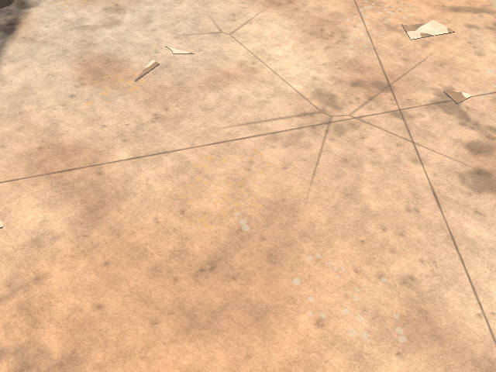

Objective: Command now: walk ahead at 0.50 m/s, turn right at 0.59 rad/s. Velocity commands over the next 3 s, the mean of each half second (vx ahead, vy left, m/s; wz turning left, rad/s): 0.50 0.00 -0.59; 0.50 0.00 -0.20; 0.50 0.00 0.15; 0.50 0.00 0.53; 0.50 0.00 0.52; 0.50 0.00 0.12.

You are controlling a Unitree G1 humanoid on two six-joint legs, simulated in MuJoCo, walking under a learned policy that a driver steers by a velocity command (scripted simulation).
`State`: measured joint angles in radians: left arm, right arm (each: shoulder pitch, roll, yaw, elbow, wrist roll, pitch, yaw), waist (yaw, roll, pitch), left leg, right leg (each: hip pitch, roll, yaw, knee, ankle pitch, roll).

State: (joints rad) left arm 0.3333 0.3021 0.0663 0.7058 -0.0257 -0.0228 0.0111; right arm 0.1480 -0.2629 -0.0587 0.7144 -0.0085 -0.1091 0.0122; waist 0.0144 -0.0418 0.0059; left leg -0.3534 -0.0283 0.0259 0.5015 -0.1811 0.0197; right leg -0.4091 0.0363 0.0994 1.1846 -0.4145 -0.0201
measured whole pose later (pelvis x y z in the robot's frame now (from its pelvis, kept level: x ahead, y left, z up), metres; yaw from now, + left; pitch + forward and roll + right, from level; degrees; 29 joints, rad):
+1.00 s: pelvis +0.55 -0.12 -0.01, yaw -22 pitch +2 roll +0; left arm 0.37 0.30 0.05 0.79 -0.02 -0.05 0.00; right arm 0.12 -0.28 -0.04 0.74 0.00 -0.10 0.04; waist 0.03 -0.02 0.02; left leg -0.44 -0.02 0.04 0.56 -0.16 0.05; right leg -0.25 0.04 0.09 1.05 -0.47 -0.03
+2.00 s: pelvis +1.05 -0.25 -0.02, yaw +3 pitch +1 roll -2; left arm 0.26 0.31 0.08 0.85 -0.01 -0.06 0.00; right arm 0.11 -0.30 -0.08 0.66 0.02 -0.02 0.04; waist 0.03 0.01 0.07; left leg -0.51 -0.02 0.04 0.68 -0.20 0.10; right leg -0.16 -0.09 -0.09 0.99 -0.51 0.04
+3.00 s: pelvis +1.59 -0.13 -0.01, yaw +20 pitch +2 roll -1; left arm 0.38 0.30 0.04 0.91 -0.02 -0.06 -0.01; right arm 0.06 -0.26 -0.04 0.64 0.00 -0.08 0.03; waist 0.07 -0.01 0.03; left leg -0.46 0.00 0.03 0.56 -0.14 0.05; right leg -0.16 -0.01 0.03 0.84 -0.50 -0.01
